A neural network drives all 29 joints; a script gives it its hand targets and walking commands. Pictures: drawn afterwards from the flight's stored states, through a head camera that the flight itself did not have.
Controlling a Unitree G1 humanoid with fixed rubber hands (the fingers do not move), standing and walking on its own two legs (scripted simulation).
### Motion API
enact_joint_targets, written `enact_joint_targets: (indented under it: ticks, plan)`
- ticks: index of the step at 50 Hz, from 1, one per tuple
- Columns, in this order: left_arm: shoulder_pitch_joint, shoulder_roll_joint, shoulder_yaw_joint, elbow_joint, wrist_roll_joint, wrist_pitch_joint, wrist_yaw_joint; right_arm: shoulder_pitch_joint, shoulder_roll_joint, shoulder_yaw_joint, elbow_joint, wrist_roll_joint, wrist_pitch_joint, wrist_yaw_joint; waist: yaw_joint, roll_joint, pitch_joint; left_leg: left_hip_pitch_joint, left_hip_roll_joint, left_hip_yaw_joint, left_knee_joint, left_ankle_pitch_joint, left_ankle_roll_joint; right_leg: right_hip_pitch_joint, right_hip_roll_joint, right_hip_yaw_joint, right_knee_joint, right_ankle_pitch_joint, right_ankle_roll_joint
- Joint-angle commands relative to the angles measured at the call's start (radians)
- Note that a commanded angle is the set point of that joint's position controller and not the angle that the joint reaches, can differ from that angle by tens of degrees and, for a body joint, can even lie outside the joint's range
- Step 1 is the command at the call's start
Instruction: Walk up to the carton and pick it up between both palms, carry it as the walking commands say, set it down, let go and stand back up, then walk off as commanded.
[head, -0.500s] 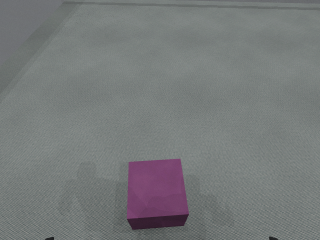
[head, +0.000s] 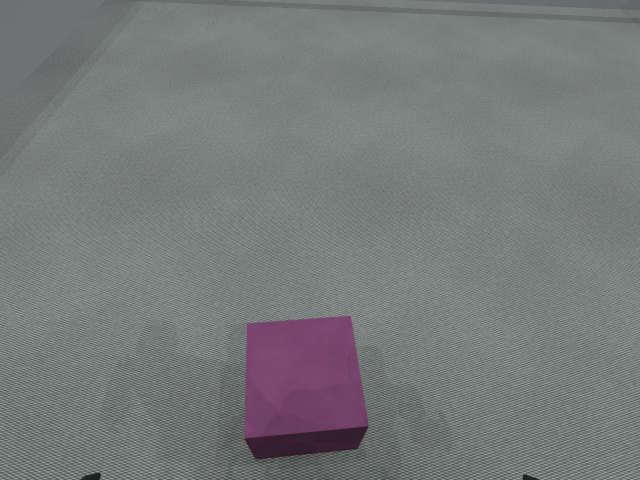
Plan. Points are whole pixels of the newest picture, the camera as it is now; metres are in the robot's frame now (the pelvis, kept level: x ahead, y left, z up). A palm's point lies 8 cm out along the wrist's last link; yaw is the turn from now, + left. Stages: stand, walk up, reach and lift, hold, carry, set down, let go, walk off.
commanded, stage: walk up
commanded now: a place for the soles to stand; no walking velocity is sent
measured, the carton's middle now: (303, 387) +0.44 +0.03 -0.64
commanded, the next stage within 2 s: reach and lift in 0.82 s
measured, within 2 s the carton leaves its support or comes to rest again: neither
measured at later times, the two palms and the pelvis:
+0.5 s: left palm out of the picture +0.11 +0.27 -0.10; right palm out of the picture +0.07 -0.33 -0.10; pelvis +0.00 -0.02 +0.01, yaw +0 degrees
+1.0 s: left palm out of the picture +0.14 +0.27 -0.10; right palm out of the picture +0.14 -0.29 -0.10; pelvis -0.03 -0.01 +0.00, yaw +4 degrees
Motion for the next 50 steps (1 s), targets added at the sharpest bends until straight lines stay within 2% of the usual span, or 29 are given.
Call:
enact_joint_targets:
  ticks: [1,2,3,4,6,7,8,9,11,12,16,17,19,28,29,30,33,34,35,39,40,41,42,43,44,45,46,47,50]
  plan:
    - [0.041,0.18,0.059,-0.054,0.011,-0.005,-0.002,-0.068,-0.311,-0.066,-0.091,-0.003,-0.031,-0.024,0.014,0.122,-0.15,0.025,0.268,-0.237,-0.151,0.171,0.164,0.021,-0.05,-0.013,0.03,0.075,-0.044]
    - [0.059,0.178,0.064,-0.05,0.013,-0.005,-0.006,-0.086,-0.298,-0.061,-0.103,-0.006,-0.027,-0.025,0.023,0.106,-0.139,-0.005,0.237,-0.204,-0.118,0.138,0.136,0.051,-0.052,-0.015,-0.037,0.124,-0.047]
    - [0.052,0.196,0.066,-0.048,0.015,-0.007,-0.009,-0.079,-0.284,-0.055,-0.105,0.0,-0.023,-0.024,0.018,0.048,-0.125,-0.017,0.167,-0.145,-0.067,0.098,0.084,0.048,-0.072,0.031,-0.116,0.27,-0.063]
    - [0.002,0.216,0.067,-0.067,0.009,-0.013,-0.012,-0.059,-0.269,-0.048,-0.1,0.007,-0.02,-0.024,-0.002,-0.016,-0.101,-0.011,0.086,-0.107,-0.022,0.036,0.043,0.003,-0.101,0.116,-0.171,0.327,-0.09]
    - [-0.031,0.248,0.071,-0.092,0.007,-0.017,-0.008,-0.04,-0.226,-0.034,-0.093,0.012,-0.014,-0.023,-0.014,-0.09,-0.12,0.051,-0.008,-0.114,0.05,-0.048,0.005,-0.046,-0.182,0.247,-0.258,0.311,-0.162]
    - [-0.043,0.247,0.067,-0.1,0.004,-0.018,-0.005,-0.015,-0.219,-0.033,-0.087,0.013,-0.016,-0.023,-0.025,-0.105,-0.139,0.08,-0.013,-0.133,0.028,-0.042,0.007,-0.039,-0.199,0.258,-0.261,0.328,-0.165]
    - [-0.073,0.241,0.069,-0.103,0.004,-0.016,-0.002,0.018,-0.218,-0.031,-0.073,0.009,-0.02,-0.024,-0.043,-0.114,-0.166,0.107,0.001,-0.151,-0.024,-0.009,0.021,-0.026,-0.186,0.221,-0.254,0.321,-0.146]
    - [-0.084,0.223,0.059,-0.108,0.005,-0.016,-0.002,0.022,-0.237,-0.035,-0.066,0.005,-0.026,-0.026,-0.048,-0.088,-0.163,0.134,0.04,-0.169,-0.068,0.08,0.031,-0.034,-0.155,0.171,-0.241,0.315,-0.109]
    - [-0.075,0.196,0.053,-0.093,-0.002,-0.014,-0.007,-0.007,-0.279,-0.037,-0.068,0.001,-0.038,-0.024,-0.026,0.002,-0.171,0.128,0.118,-0.215,-0.153,0.176,0.048,0.004,-0.092,0.083,-0.196,0.289,-0.057]
    - [-0.056,0.197,0.058,-0.077,0.001,-0.014,-0.009,-0.024,-0.287,-0.041,-0.07,0.002,-0.039,-0.025,-0.008,-0.005,-0.169,0.094,0.138,-0.227,-0.149,0.19,0.064,0.045,-0.088,0.072,-0.192,0.3,-0.056]
    - [-0.068,0.196,0.059,-0.062,-0.002,-0.017,-0.013,-0.031,-0.262,-0.029,-0.059,0.01,-0.04,-0.026,-0.01,0.004,-0.169,0.078,0.097,-0.181,-0.163,0.165,0.025,0.078,-0.109,0.085,-0.244,0.316,-0.07]
    - [-0.069,0.191,0.061,-0.059,-0.002,-0.017,-0.013,-0.028,-0.26,-0.028,-0.056,0.008,-0.04,-0.024,-0.01,0.031,-0.157,0.087,0.093,-0.17,-0.178,0.14,0.017,0.068,-0.114,0.09,-0.25,0.292,-0.071]
    - [-0.083,0.196,0.061,-0.056,-0.001,-0.018,-0.015,-0.023,-0.27,-0.028,-0.053,0.006,-0.039,-0.024,-0.01,0.009,-0.16,0.079,0.103,-0.182,-0.187,0.132,0.026,0.074,-0.108,0.085,-0.261,0.273,-0.067]
    - [-0.111,0.193,0.059,-0.043,-0.001,-0.016,-0.018,-0.003,-0.271,-0.025,-0.037,0.0,-0.042,-0.024,-0.015,0.007,-0.146,0.077,0.099,-0.189,-0.212,0.089,0.024,0.049,-0.105,0.087,-0.301,0.174,-0.06]
    - [-0.114,0.177,0.057,-0.036,-0.004,-0.017,-0.019,-0.014,-0.271,-0.023,-0.031,0.001,-0.043,-0.023,-0.012,0.025,-0.146,0.082,0.106,-0.193,-0.218,0.098,0.028,0.046,-0.104,0.086,-0.303,0.195,-0.059]
    - [-0.106,0.187,0.061,-0.039,0.0,-0.017,-0.019,-0.013,-0.269,-0.023,-0.035,0.002,-0.042,-0.022,-0.003,-0.004,-0.146,0.072,0.105,-0.193,-0.213,0.082,0.032,0.046,-0.098,0.086,-0.299,0.17,-0.059]
    - [-0.11,0.178,0.058,-0.031,0.002,-0.018,-0.019,-0.011,-0.271,-0.02,-0.035,0.002,-0.047,-0.023,-0.009,0.016,-0.169,0.075,0.116,-0.204,-0.224,0.118,0.035,0.075,-0.095,0.076,-0.281,0.218,-0.055]
    - [-0.106,0.189,0.06,-0.028,0.002,-0.017,-0.02,-0.006,-0.274,-0.023,-0.034,0.003,-0.047,-0.024,-0.006,-0.006,-0.161,0.074,0.108,-0.197,-0.211,0.134,0.031,0.07,-0.097,0.079,-0.282,0.231,-0.055]
    - [-0.1,0.186,0.061,-0.031,-0.003,-0.018,-0.02,-0.007,-0.268,-0.017,-0.033,0.004,-0.047,-0.024,-0.008,0.023,-0.18,0.087,0.109,-0.195,-0.211,0.14,0.031,0.069,-0.101,0.082,-0.281,0.232,-0.061]
    - [-0.103,0.185,0.062,-0.03,0.0,-0.016,-0.018,-0.003,-0.26,-0.019,-0.035,0.003,-0.043,-0.025,-0.007,-0.016,-0.145,0.07,0.105,-0.203,-0.216,0.098,0.03,0.046,-0.102,0.082,-0.297,0.182,-0.056]
    - [-0.107,0.189,0.061,-0.031,0.003,-0.016,-0.018,0.005,-0.272,-0.021,-0.03,-0.001,-0.043,-0.025,-0.014,0.011,-0.16,0.072,0.101,-0.194,-0.21,0.08,0.032,0.042,-0.104,0.088,-0.3,0.164,-0.06]
    - [-0.104,0.186,0.059,-0.033,-0.001,-0.015,-0.021,0.001,-0.271,-0.021,-0.035,-0.001,-0.043,-0.023,-0.008,0.0,-0.157,0.073,0.098,-0.197,-0.213,0.073,0.028,0.038,-0.101,0.086,-0.304,0.146,-0.052]
    - [-0.324,0.085,0.146,-0.384,0.03,0.032,-0.058,-0.267,-0.127,-0.102,-0.386,-0.021,0.045,0.014,-0.028,0.002,-0.11,-0.024,-0.093,-0.084,-0.062,-0.103,-0.002,-0.077,0.004,-0.12,-0.192,-0.104,0.034]
    - [-0.23,0.108,0.169,-0.388,0.073,0.087,-0.073,-0.201,-0.139,-0.053,-0.513,-0.026,0.101,0.03,0.003,-0.009,-0.041,-0.01,-0.089,-0.08,-0.055,-0.126,0.006,-0.097,-0.01,-0.138,-0.217,-0.186,0.009]
    - [-0.232,0.116,0.157,-0.429,0.079,0.13,-0.078,-0.216,-0.168,-0.058,-0.557,-0.035,0.139,0.051,-0.016,-0.01,-0.069,0.044,-0.082,-0.074,-0.033,-0.155,-0.005,-0.154,-0.009,-0.143,-0.23,-0.251,-0.015]
    - [-0.232,0.147,0.188,-0.465,0.073,0.166,-0.078,-0.151,-0.159,-0.068,-0.539,-0.035,0.168,0.054,-0.033,-0.023,-0.068,0.124,-0.111,-0.066,0.016,-0.135,-0.014,-0.232,-0.042,-0.124,-0.268,-0.298,-0.048]
    - [-0.239,0.134,0.187,-0.517,0.056,0.196,-0.078,-0.148,-0.162,-0.091,-0.576,-0.048,0.194,0.052,-0.044,-0.057,-0.065,0.149,-0.106,-0.082,0.02,-0.103,-0.016,-0.263,-0.043,-0.123,-0.257,-0.266,-0.05]
    - [-0.213,0.14,0.195,-0.538,0.066,0.227,-0.077,-0.107,-0.158,-0.106,-0.571,-0.057,0.213,0.043,-0.03,-0.046,-0.067,0.175,-0.129,-0.071,0.027,-0.089,-0.023,-0.275,-0.059,-0.105,-0.277,-0.259,-0.057]
    - [-0.133,0.127,0.233,-0.536,0.108,0.269,-0.067,-0.002,-0.161,-0.145,-0.511,-0.078,0.251,0.043,-0.041,-0.007,-0.104,0.147,-0.112,-0.095,0.015,-0.06,-0.025,-0.213,-0.042,-0.125,-0.224,-0.165,-0.031]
